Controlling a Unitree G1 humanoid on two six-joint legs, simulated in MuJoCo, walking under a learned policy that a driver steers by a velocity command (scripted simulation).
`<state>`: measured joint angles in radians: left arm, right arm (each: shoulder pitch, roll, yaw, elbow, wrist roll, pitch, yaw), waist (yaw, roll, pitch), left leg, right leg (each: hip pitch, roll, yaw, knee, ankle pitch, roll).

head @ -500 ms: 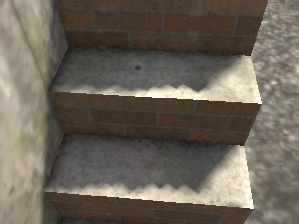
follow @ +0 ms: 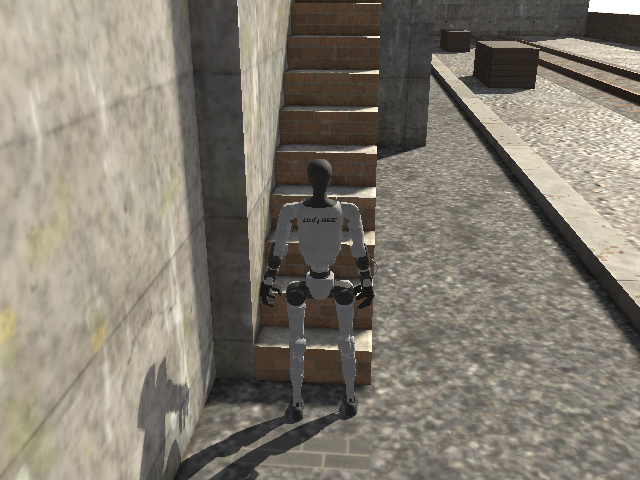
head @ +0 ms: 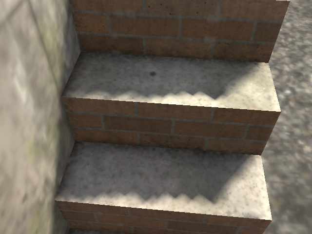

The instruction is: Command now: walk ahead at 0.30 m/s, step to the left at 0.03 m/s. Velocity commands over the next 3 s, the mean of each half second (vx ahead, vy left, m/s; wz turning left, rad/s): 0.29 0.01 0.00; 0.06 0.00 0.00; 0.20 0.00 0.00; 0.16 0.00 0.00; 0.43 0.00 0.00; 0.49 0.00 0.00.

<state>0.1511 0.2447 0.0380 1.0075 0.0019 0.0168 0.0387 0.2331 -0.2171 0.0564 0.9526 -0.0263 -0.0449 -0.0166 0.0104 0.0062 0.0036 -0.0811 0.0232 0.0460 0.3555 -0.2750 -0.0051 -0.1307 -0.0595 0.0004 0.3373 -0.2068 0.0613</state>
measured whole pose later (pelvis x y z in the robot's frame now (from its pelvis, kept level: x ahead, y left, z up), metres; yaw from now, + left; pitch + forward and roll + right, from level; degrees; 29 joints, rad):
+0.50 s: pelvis +0.00 +0.01 +0.00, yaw +0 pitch +1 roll +0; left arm 0.19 0.24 0.04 1.08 -0.01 0.00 0.05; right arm 0.24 -0.22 0.03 0.89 -0.03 -0.03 -0.01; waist 0.01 0.01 0.01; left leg -0.09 0.00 0.05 0.35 -0.27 0.01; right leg -0.15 -0.08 0.01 0.35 -0.21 0.08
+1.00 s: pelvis -0.02 +0.01 +0.00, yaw +0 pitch +0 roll +0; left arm 0.26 0.23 0.07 1.11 -0.01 0.04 0.07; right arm 0.32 -0.20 0.03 0.94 -0.02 -0.04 -0.01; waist 0.01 -0.01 0.03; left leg -0.12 0.01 0.05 0.37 -0.25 0.00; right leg -0.17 -0.07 0.01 0.35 -0.18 0.07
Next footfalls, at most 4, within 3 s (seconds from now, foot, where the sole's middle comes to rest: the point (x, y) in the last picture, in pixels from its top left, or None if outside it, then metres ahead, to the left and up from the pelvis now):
2.42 left None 0.08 0.11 -0.78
2.86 right None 0.25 -0.11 -0.57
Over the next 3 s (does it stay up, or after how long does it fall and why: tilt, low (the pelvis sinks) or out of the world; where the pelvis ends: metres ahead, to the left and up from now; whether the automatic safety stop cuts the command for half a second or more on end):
stays up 0.18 -0.02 0.09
